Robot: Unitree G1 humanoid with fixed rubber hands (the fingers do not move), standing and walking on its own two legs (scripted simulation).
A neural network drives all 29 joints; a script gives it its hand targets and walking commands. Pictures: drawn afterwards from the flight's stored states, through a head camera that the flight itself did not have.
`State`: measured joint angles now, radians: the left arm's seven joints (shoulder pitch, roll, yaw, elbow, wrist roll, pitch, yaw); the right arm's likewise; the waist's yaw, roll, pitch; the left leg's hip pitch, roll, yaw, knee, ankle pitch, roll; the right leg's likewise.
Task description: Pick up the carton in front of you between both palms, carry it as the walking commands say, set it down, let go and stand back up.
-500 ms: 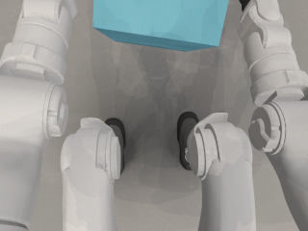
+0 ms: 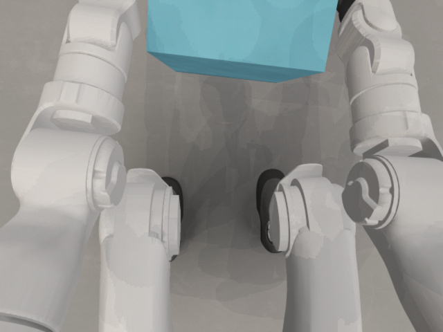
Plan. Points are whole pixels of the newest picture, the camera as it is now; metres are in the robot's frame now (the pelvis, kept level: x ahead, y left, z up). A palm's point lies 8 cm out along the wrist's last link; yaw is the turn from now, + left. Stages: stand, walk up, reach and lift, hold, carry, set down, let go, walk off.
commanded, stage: reach and lift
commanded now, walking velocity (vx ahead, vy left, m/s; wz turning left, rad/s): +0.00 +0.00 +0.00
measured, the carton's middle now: (237, 2) +0.55 -0.03 -0.24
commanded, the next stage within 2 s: none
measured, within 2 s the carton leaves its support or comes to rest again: neither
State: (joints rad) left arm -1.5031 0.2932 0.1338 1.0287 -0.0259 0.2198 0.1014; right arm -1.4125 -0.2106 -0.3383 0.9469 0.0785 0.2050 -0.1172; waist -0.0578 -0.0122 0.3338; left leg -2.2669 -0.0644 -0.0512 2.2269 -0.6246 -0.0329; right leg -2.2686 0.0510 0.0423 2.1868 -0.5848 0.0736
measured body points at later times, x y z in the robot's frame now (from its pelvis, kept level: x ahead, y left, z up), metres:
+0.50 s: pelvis -0.02 -0.01 +0.11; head +0.27 +0.00 +0.46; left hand +0.52 +0.13 +0.04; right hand +0.50 -0.17 +0.03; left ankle +0.10 +0.12 -0.33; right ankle +0.11 -0.14 -0.33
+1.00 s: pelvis +0.03 -0.01 +0.23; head +0.22 +0.00 +0.64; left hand +0.48 +0.14 +0.18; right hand +0.46 -0.16 +0.18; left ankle +0.09 +0.13 -0.33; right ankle +0.11 -0.14 -0.33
